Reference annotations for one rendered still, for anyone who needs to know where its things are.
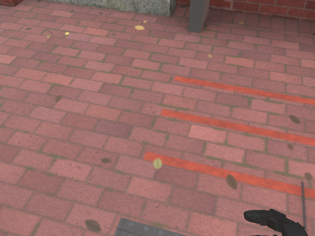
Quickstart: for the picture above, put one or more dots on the right robot hand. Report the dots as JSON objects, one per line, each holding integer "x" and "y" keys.
{"x": 276, "y": 221}

